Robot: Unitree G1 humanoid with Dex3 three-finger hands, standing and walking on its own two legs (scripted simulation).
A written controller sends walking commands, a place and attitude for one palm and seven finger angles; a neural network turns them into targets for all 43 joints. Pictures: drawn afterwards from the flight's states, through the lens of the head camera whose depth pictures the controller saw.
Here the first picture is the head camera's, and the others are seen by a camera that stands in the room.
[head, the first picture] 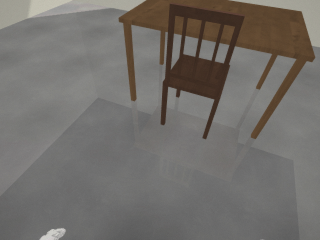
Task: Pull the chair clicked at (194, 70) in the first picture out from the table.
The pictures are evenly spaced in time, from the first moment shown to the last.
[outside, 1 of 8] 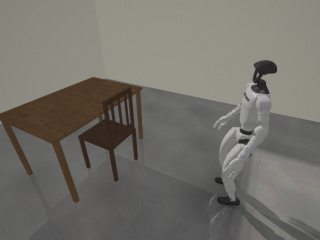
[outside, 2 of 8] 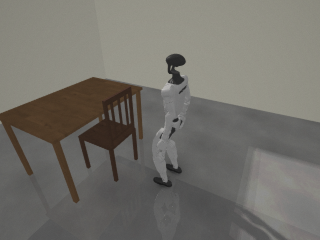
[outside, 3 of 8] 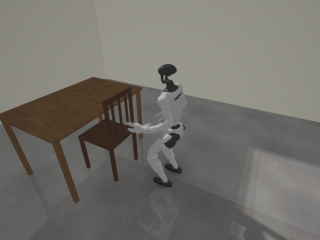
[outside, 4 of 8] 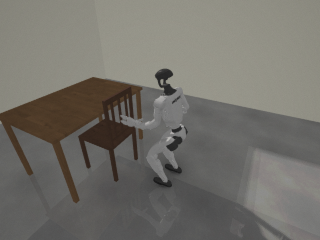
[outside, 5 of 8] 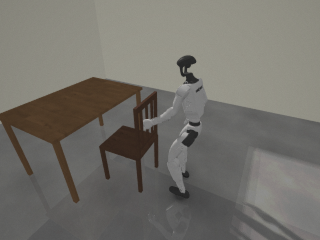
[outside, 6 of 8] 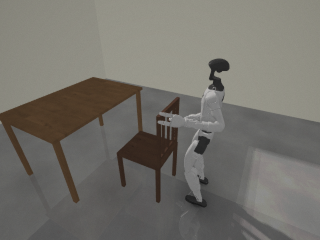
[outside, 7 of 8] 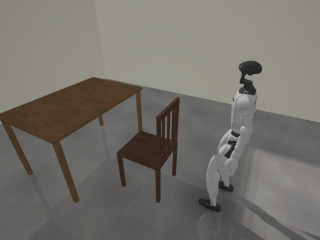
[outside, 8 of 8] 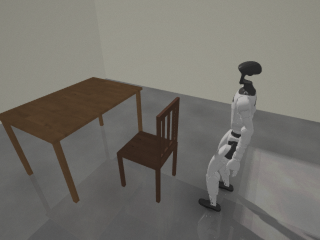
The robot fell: no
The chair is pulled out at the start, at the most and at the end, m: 0.00 0.51 0.51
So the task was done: yes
